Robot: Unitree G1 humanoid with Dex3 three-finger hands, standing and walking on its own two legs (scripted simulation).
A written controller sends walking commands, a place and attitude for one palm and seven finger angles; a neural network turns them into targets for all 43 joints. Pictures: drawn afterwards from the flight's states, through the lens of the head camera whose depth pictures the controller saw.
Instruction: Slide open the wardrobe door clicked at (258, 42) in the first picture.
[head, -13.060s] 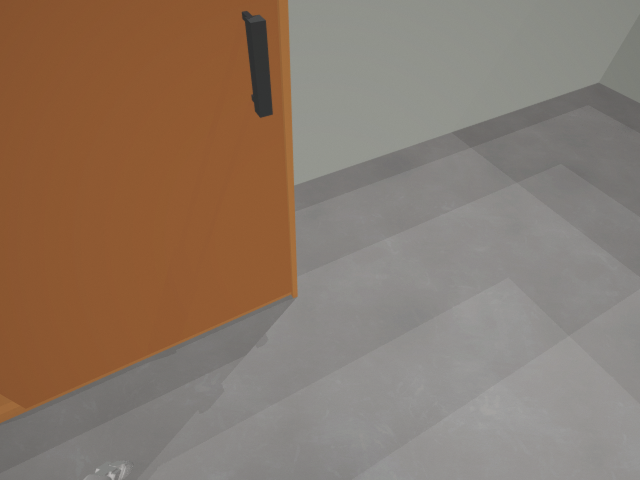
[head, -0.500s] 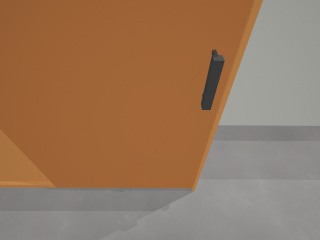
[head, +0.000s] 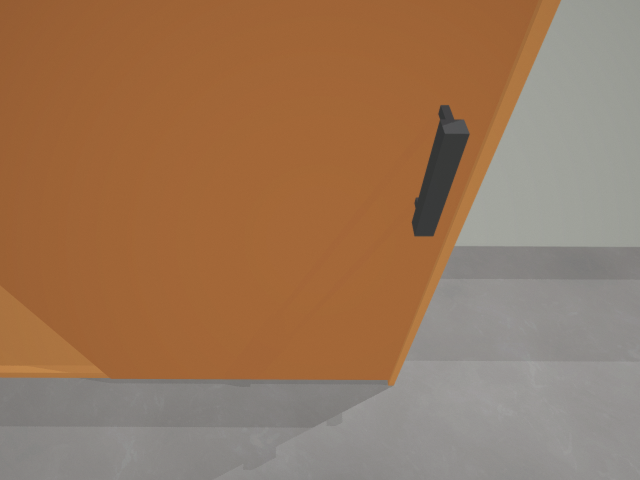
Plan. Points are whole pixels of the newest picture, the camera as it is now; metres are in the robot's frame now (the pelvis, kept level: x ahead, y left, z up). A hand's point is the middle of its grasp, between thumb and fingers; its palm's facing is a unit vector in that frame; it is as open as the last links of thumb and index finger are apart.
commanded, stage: come to a stop and stand still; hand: right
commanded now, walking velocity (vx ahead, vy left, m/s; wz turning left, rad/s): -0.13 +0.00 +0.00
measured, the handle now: (433, 173) +0.47 -0.12 +0.13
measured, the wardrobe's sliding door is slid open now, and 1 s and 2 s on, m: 0.00 0.00 0.00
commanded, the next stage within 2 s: look again from close up in 1.44 s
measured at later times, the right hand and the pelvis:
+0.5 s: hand out of the picture +0.01 -0.21 -0.16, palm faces -0.02 +0.97 -0.25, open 7.4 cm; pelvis -0.06 -0.02 +0.00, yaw +1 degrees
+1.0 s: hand out of the picture -0.03 -0.19 -0.17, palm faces -0.02 +0.98 -0.21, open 7.4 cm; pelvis -0.04 -0.01 +0.00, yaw +1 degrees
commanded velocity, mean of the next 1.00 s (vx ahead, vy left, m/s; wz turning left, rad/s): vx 0.00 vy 0.00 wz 0.00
